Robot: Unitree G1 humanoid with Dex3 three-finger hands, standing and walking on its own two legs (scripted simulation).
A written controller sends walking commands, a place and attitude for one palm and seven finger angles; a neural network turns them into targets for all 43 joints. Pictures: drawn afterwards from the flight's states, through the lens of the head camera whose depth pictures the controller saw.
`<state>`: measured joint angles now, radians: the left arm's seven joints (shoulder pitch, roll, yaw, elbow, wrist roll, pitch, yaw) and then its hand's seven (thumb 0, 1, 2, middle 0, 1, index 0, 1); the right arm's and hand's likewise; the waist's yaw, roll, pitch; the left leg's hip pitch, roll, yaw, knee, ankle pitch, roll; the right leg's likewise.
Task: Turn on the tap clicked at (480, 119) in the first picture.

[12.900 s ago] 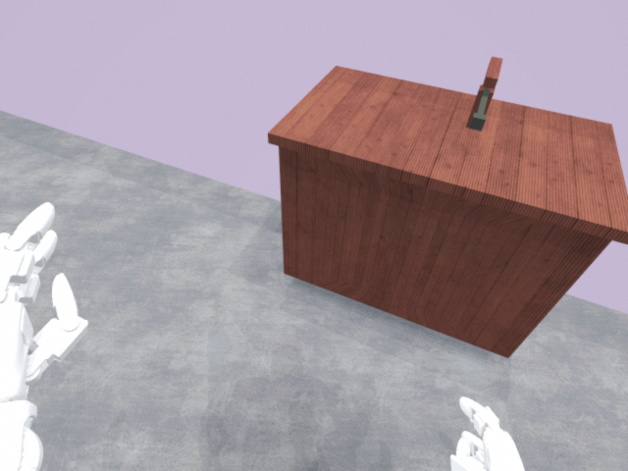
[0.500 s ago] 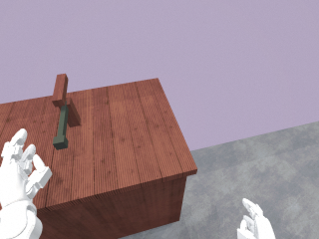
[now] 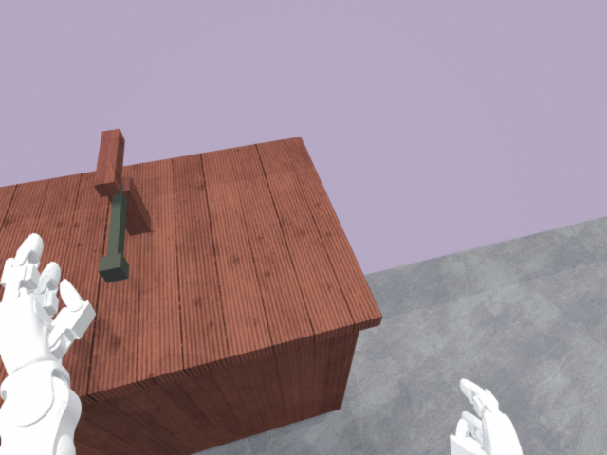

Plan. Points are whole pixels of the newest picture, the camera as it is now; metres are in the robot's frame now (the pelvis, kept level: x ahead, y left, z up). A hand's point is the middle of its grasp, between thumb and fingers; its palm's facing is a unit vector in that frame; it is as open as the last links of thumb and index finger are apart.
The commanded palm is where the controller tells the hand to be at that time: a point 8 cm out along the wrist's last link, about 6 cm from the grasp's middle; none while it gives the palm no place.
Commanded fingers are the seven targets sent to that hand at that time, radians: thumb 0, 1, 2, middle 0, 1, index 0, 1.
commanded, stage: reach beside the lever's end, fingers flat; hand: left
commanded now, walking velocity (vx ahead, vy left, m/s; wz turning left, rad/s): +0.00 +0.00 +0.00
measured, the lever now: (114, 268) +0.33 +0.30 +0.06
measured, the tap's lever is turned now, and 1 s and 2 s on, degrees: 0 0 3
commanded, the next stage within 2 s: push the lever round in 1.04 s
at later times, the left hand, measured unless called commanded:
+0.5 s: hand (87, 295) +0.28 +0.31 +0.07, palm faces +0.57 -0.81 -0.11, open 7.8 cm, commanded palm +0.24 +0.35 +0.06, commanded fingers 0.00 0.90 0.90 -0.15 -0.15 -0.15 -0.15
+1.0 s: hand (83, 286) +0.30 +0.33 +0.06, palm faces +0.59 -0.80 -0.12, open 7.8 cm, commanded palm +0.25 +0.36 +0.05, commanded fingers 0.00 0.90 0.90 -0.15 -0.15 -0.15 -0.15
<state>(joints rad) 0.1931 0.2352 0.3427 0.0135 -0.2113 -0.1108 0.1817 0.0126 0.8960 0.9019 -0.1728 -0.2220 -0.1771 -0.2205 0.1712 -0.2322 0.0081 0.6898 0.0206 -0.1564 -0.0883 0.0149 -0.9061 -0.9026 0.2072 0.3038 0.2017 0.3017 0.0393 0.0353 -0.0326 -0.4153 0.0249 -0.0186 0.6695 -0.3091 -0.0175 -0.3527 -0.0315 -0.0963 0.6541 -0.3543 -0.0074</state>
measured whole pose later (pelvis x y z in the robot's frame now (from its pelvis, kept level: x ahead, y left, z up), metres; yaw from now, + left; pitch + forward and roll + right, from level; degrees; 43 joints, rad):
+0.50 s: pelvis +0.00 +0.00 -0.01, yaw +0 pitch +6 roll -1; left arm 0.05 0.28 0.42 0.24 -0.21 -0.21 0.13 0.01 0.90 0.90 -0.15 -0.16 -0.16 -0.16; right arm 0.18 -0.24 -0.01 0.71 0.02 -0.12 -0.09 0.01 -0.91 -0.90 0.21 0.30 0.20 0.30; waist 0.02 0.03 -0.05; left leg -0.50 0.03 -0.02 0.73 -0.33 -0.01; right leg -0.44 -0.03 -0.09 0.70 -0.37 -0.01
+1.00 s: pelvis +0.00 +0.00 -0.01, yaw -1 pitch +8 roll -2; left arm -0.03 0.32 0.48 0.37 -0.20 -0.26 0.11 0.01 0.90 0.90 -0.15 -0.15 -0.15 -0.15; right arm 0.21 -0.25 -0.02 0.70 0.01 -0.09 -0.08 0.01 -0.91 -0.90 0.21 0.30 0.20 0.30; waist 0.00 0.02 -0.06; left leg -0.57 0.04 -0.02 0.77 -0.35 -0.01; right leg -0.49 -0.02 -0.09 0.73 -0.38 -0.01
